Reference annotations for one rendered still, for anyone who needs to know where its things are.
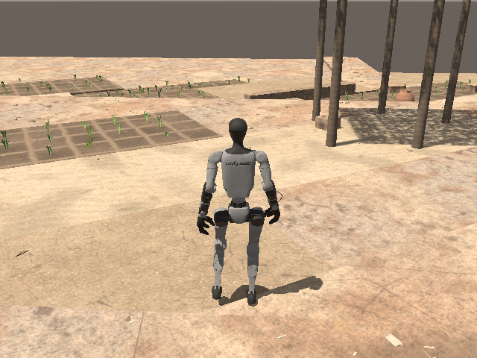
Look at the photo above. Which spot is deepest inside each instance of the right robot hand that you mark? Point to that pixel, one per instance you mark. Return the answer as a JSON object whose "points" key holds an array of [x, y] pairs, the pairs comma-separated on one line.
{"points": [[269, 212]]}

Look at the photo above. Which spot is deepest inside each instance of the robot right forearm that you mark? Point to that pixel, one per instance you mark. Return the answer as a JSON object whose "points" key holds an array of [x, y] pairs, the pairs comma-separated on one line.
{"points": [[272, 198]]}

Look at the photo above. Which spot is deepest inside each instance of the left robot hand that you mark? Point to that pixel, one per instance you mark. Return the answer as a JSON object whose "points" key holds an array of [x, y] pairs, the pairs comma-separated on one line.
{"points": [[201, 223]]}

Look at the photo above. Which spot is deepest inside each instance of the right robot shin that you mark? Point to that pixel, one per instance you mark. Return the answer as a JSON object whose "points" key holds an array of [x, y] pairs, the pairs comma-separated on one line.
{"points": [[252, 269]]}

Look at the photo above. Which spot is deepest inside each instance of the robot left upper arm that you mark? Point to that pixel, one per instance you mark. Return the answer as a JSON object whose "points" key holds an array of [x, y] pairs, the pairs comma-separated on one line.
{"points": [[211, 171]]}

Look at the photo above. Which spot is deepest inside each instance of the humanoid robot head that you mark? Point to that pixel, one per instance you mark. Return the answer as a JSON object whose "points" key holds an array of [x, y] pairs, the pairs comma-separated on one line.
{"points": [[238, 129]]}

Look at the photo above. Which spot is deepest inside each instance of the robot left forearm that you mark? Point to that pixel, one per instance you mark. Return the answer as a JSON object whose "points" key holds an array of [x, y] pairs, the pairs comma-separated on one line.
{"points": [[204, 203]]}

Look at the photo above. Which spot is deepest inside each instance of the robot right upper arm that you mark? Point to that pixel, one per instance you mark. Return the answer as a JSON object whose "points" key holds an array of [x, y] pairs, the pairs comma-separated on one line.
{"points": [[261, 157]]}

